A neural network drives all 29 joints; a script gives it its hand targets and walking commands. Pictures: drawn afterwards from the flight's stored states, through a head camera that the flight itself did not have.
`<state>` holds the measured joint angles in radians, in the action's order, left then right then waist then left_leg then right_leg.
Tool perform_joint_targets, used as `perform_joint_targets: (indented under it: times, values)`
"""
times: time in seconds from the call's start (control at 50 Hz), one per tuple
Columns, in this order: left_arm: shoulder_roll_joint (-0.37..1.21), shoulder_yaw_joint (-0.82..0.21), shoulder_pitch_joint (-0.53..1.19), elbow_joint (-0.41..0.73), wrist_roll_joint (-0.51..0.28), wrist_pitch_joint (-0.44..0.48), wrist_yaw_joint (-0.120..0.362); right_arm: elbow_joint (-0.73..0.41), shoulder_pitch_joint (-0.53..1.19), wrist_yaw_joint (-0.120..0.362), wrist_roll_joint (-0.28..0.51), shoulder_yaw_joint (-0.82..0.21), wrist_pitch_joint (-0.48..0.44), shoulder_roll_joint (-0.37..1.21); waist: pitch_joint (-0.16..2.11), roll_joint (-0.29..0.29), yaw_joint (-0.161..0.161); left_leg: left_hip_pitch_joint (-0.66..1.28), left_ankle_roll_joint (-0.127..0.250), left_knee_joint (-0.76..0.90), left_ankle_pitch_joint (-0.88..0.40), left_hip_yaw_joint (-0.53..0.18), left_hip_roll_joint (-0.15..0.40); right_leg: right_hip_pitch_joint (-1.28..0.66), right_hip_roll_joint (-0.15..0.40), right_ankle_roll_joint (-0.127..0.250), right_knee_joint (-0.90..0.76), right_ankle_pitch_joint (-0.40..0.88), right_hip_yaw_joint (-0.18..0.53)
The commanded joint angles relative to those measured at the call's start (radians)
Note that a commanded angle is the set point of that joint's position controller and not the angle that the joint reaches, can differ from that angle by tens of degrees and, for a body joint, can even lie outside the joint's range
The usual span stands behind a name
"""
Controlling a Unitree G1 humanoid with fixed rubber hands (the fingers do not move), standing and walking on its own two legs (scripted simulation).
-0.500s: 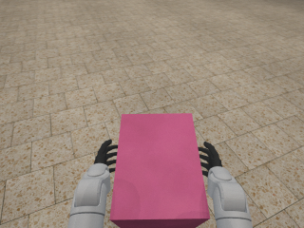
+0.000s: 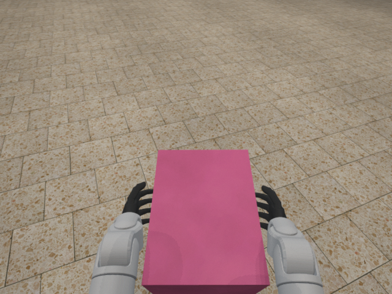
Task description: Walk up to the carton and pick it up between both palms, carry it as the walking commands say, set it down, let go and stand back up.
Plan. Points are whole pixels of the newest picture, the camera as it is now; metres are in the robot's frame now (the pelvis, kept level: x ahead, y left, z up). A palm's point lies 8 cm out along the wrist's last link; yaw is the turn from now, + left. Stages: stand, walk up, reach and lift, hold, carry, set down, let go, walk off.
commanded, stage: hold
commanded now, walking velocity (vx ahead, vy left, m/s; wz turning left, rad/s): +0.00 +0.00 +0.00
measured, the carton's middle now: (203, 228) +0.31 +0.00 -0.04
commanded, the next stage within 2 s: set down in 0.88 s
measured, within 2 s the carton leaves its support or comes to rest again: neither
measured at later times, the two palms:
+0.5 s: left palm (132, 206) +0.29 +0.15 +0.06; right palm (279, 211) +0.29 -0.14 +0.07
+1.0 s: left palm (135, 209) +0.30 +0.14 +0.04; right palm (277, 213) +0.30 -0.15 +0.05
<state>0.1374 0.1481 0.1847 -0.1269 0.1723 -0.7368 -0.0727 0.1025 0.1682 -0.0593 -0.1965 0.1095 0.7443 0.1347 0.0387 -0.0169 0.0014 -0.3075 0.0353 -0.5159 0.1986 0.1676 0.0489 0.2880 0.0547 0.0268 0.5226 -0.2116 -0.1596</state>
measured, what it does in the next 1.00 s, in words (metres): stands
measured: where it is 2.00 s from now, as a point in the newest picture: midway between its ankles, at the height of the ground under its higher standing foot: outside the picture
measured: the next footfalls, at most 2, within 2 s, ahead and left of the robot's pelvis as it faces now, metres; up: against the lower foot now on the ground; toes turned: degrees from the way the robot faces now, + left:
none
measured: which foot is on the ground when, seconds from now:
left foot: down 0.00-1.00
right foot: down 0.00-1.00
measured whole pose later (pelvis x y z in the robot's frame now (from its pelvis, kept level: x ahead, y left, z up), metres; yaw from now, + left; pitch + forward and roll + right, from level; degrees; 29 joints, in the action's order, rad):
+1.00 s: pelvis +0.01 +0.00 +0.01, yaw +2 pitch -9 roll -1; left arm 0.16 0.27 0.31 -0.35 0.28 -0.71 -0.03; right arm 0.34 0.32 -0.02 -0.29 0.23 0.73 0.17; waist -0.04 0.00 -0.05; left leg -0.10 0.03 -0.44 0.18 -0.07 -0.05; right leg 0.06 -0.03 0.02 0.41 -0.20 0.00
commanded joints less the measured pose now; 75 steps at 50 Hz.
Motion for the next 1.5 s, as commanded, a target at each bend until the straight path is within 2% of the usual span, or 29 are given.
perform_joint_targets:
  times: [0.0,0.06,0.08,0.12,0.18,0.2,0.22,0.3,0.34,0.44,0.46,0.48,0.5,0.54,0.58,0.6,0.68,0.72,0.78,0.82,0.9,0.98,1.0,1.12,1.14,1.18,1.2,1.22,1.48]
  values:
    - [0.942,-0.631,0.51,0.108,-0.212,0.042,0.212,-0.086,0.434,0.24,0.254,-0.554,-0.061,0.918,0.281,0.151,0.014,0.271,-0.033,0.072,-0.283,-0.273,-0.118,-0.216,-0.107,0.016,-0.094,0.275,0.232]
    - [0.943,-0.59,0.489,0.036,-0.223,0.058,0.222,-0.19,0.608,0.236,0.254,-0.577,-0.071,0.88,0.299,-0.073,0.029,0.297,-0.011,0.084,-0.259,-0.305,-0.101,-0.223,-0.115,-0.001,-0.112,0.176,0.235]
    - [0.941,-0.579,0.487,0.011,-0.219,0.064,0.231,-0.199,0.65,0.235,0.264,-0.581,-0.075,0.871,0.277,-0.034,0.018,0.275,-0.011,0.089,-0.196,-0.304,-0.109,-0.229,-0.103,-0.003,-0.11,0.14,0.244]
    - [0.96,-0.619,0.65,0.046,-0.258,0.082,0.245,-0.2,0.713,0.223,0.239,-0.543,-0.085,0.876,0.317,-0.118,-0.07,0.324,-0.013,0.077,-0.108,-0.316,-0.118,-0.18,-0.101,-0.01,-0.124,0.062,0.236]
    - [0.901,-0.502,0.649,-0.081,-0.204,0.059,0.25,-0.004,0.744,0.234,0.229,-0.507,-0.048,0.92,0.128,-0.088,0.02,0.252,-0.006,0.117,0.079,-0.286,-0.125,-0.163,-0.089,0.001,-0.168,-0.135,0.229]
    - [0.955,-0.537,0.729,-0.105,-0.202,0.06,0.26,0.051,0.721,0.234,0.202,-0.454,-0.05,0.907,0.072,0.031,-0.044,0.208,-0.013,0.152,0.162,-0.304,-0.108,-0.167,-0.094,0.012,-0.164,-0.143,0.244]
    - [0.921,-0.432,0.673,-0.196,-0.178,0.051,0.254,0.059,0.834,0.237,0.233,-0.482,-0.054,0.918,0.077,-0.041,0.047,0.174,-0.001,0.137,0.191,-0.28,-0.111,-0.196,-0.082,-0.008,-0.164,-0.211,0.233]
    - [1.012,-0.527,0.859,-0.17,-0.187,0.079,0.274,0.172,0.811,0.268,0.208,-0.414,-0.078,0.97,0.148,0.124,-0.024,0.2,-0.038,0.165,0.151,-0.299,-0.101,-0.24,-0.091,0.017,-0.154,-0.095,0.243]
    - [1.027,-0.576,0.899,-0.132,-0.214,0.083,0.288,0.22,0.728,0.27,0.192,-0.396,-0.071,1.019,0.203,0.103,-0.066,0.251,-0.057,0.158,0.032,-0.296,-0.092,-0.241,-0.101,0.02,-0.17,-0.012,0.238]
    - [0.985,-0.442,0.739,-0.289,-0.133,0.062,0.274,0.22,0.794,0.28,0.189,-0.39,-0.065,0.989,0.1,0.061,0.009,0.184,-0.03,0.185,0.094,-0.307,-0.087,-0.29,-0.092,0.001,-0.176,-0.037,0.252]
    - [1.051,-0.485,0.681,-0.285,-0.159,0.064,0.284,0.182,0.734,0.273,0.185,-0.408,-0.065,0.996,0.109,0.013,-0.049,0.244,-0.039,0.168,0.011,-0.301,-0.099,-0.249,-0.082,0.003,-0.198,0.016,0.263]
    - [1.004,-0.423,0.67,-0.309,-0.142,0.061,0.279,0.174,0.813,0.268,0.2,-0.434,-0.061,0.99,0.065,-0.046,0.025,0.236,-0.029,0.171,0.032,-0.289,-0.096,-0.216,-0.084,-0.014,-0.2,-0.059,0.252]
    - [1.04,-0.492,0.764,-0.276,-0.173,0.067,0.297,0.185,0.752,0.267,0.176,-0.385,-0.062,0.995,0.115,0.021,-0.061,0.295,-0.04,0.163,0.006,-0.312,-0.087,-0.179,-0.082,0.003,-0.21,-0.021,0.27]
    - [0.976,-0.413,0.761,-0.284,-0.144,0.062,0.286,0.233,0.8,0.28,0.2,-0.393,-0.056,1.018,0.073,0.017,0.022,0.196,-0.03,0.182,0.091,-0.291,-0.089,-0.242,-0.085,-0.007,-0.192,-0.079,0.254]
    - [1.034,-0.481,0.838,-0.215,-0.179,0.075,0.3,0.208,0.772,0.276,0.176,-0.384,-0.058,1.044,0.118,-0.016,-0.048,0.253,-0.039,0.165,0.084,-0.295,-0.099,-0.201,-0.088,-0.002,-0.202,-0.093,0.258]
    - [0.996,-0.406,0.751,-0.273,-0.151,0.065,0.287,0.148,0.898,0.277,0.229,-0.455,-0.069,1.028,0.091,-0.02,0.052,0.217,-0.022,0.148,0.101,-0.272,-0.115,-0.221,-0.08,-0.012,-0.196,-0.133,0.255]
    - [1.049,-0.5,0.742,-0.211,-0.212,0.085,0.311,0.097,0.825,0.258,0.256,-0.487,-0.082,1.093,0.226,-0.049,-0.009,0.325,-0.033,0.118,-0.102,-0.294,-0.102,-0.211,-0.071,-0.024,-0.184,0.065,0.266]
    - [1.01,-0.471,0.693,-0.164,-0.174,0.073,0.294,0.155,0.745,0.268,0.247,-0.494,-0.066,1.093,0.204,0.04,0.048,0.292,-0.037,0.138,-0.121,-0.281,-0.103,-0.244,-0.071,-0.019,-0.17,0.095,0.28]
    - [1.037,-0.571,0.688,-0.056,-0.21,0.065,0.295,0.167,0.568,0.265,0.22,-0.455,-0.067,1.063,0.228,0.08,-0.052,0.325,-0.057,0.144,-0.253,-0.309,-0.09,-0.278,-0.089,-0.005,-0.16,0.252,0.262]
    - [1.026,-0.538,0.565,-0.117,-0.178,0.051,0.282,0.106,0.592,0.261,0.214,-0.488,-0.068,1.022,0.225,0.078,0.021,0.305,-0.053,0.161,-0.279,-0.3,-0.092,-0.321,-0.087,-0.007,-0.17,0.269,0.275]
    - [0.986,-0.471,0.794,-0.19,-0.169,0.055,0.326,0.175,0.687,0.275,0.164,-0.347,-0.059,0.956,0.153,0.035,-0.137,0.208,-0.007,0.191,0.073,-0.294,-0.106,-0.246,-0.119,-0.006,-0.197,-0.017,0.243]
    - [1.055,-0.439,0.683,-0.206,-0.139,0.08,0.313,0.133,0.753,0.286,0.205,-0.418,-0.09,1.017,0.225,0.074,-0.029,0.195,-0.01,0.149,-0.047,-0.291,-0.111,-0.303,-0.114,-0.002,-0.158,0.097,0.252]
    - [1.039,-0.455,0.756,-0.188,-0.17,0.112,0.321,0.124,0.761,0.289,0.18,-0.396,-0.102,1.021,0.263,-0.05,-0.06,0.25,0.005,0.14,-0.009,-0.301,-0.097,-0.259,-0.114,-0.011,-0.165,0.056,0.257]
    - [0.996,-0.223,0.618,-0.447,-0.021,0.137,0.288,0.313,0.787,0.299,0.117,-0.296,-0.142,0.976,0.103,0.04,0.041,0.186,0.005,0.126,0.032,-0.269,-0.111,-0.162,-0.098,-0.003,-0.144,-0.046,0.259]
    - [1.006,-0.235,0.654,-0.437,-0.016,0.158,0.306,0.317,0.754,0.297,0.087,-0.251,-0.153,0.989,0.141,-0.031,-0.028,0.181,0.01,0.119,0.041,-0.28,-0.112,-0.169,-0.119,-0.016,-0.128,-0.016,0.248]
    - [1.014,-0.235,0.613,-0.445,-0.023,0.176,0.289,0.307,0.767,0.29,0.108,-0.295,-0.176,0.975,0.157,0.035,0.013,0.171,0.002,0.109,-0.092,-0.274,-0.115,-0.197,-0.11,-0.009,-0.105,0.111,0.253]
    - [0.988,-0.262,0.701,-0.361,-0.053,0.216,0.299,0.338,0.741,0.293,0.087,-0.264,-0.188,0.993,0.24,-0.074,-0.032,0.221,0.006,0.081,-0.09,-0.286,-0.103,-0.174,-0.126,-0.016,-0.108,0.115,0.258]
    - [0.965,-0.244,0.748,-0.387,-0.038,0.225,0.289,0.369,0.79,0.293,0.091,-0.249,-0.208,0.989,0.19,0.012,0.012,0.136,-0.007,0.072,-0.04,-0.271,-0.106,-0.143,-0.11,-0.004,-0.094,0.065,0.265]
    - [0.983,-0.298,0.691,-0.464,0.002,0.413,0.251,0.433,0.697,0.249,0.013,-0.195,-0.424,0.963,0.446,0.082,-0.07,0.027,-0.02,-0.077,-0.235,-0.296,-0.135,0.031,-0.131,0.004,0.065,0.265,0.275]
